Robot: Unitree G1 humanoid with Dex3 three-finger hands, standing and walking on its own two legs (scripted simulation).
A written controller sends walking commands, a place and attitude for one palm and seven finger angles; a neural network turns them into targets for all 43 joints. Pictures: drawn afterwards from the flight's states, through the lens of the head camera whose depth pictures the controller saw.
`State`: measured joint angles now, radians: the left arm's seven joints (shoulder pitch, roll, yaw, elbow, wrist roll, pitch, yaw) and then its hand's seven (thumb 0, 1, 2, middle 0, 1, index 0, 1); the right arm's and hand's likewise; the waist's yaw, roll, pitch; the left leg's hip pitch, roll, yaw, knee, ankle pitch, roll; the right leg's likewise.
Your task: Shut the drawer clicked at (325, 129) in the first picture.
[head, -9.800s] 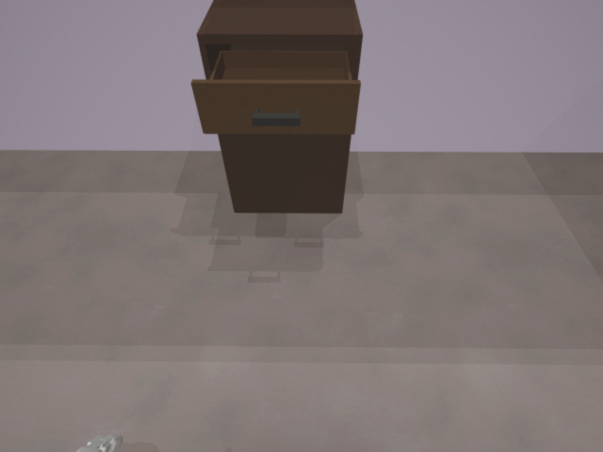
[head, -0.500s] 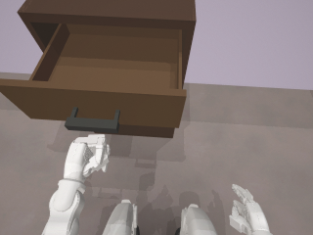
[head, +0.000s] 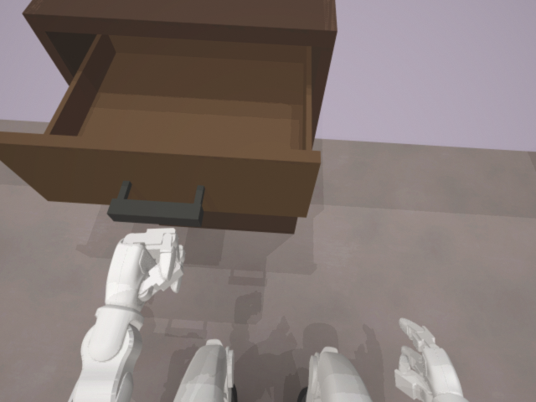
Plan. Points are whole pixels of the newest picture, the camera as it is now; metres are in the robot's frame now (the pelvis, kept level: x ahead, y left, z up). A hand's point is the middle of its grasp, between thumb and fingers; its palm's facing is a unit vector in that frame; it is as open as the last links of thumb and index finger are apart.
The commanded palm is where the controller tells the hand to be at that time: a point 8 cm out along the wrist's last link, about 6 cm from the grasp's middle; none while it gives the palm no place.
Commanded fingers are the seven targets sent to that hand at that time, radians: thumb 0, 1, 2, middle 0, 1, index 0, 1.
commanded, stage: push the drawer shut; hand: left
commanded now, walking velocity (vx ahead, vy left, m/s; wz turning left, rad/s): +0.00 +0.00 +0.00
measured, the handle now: (160, 200) +0.40 +0.18 +0.03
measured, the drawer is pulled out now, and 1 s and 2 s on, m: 0.24 0.14 0.02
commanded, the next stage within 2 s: none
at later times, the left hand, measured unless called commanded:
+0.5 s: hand (185, 237) +0.34 +0.13 +0.02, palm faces -0.08 -1.00 -0.06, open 3.0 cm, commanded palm +0.34 +0.19 +0.03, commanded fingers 0.00 0.90 0.90 -1.40 -1.60 -1.40 -1.60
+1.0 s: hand (192, 196) +0.41 +0.13 +0.02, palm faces -0.07 -1.00 -0.06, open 3.1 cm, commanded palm +0.39 +0.19 +0.03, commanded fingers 0.00 0.90 0.90 -1.40 -1.60 -1.40 -1.60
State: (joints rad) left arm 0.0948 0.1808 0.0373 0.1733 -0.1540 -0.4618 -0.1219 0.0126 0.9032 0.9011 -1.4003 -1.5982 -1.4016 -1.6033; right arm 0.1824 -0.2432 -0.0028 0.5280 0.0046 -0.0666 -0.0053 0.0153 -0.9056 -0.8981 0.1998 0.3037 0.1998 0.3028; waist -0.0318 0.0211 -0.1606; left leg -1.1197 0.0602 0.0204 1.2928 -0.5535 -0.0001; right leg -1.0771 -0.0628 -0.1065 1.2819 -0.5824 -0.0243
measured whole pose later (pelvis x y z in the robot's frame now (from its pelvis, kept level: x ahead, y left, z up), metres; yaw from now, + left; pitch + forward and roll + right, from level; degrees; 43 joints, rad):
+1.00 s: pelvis -0.01 +0.00 +0.00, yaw -1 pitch +24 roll -1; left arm -0.43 0.24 0.17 0.67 -0.12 -0.48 -0.11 0.01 0.81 0.89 -1.40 -1.60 -1.40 -1.60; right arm 0.24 -0.25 0.01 0.61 0.00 -0.02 0.00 0.01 -0.91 -0.90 0.20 0.30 0.20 0.30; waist -0.09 0.02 -0.15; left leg -1.16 0.07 0.03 1.27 -0.52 0.01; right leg -1.12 -0.05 -0.09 1.25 -0.54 -0.02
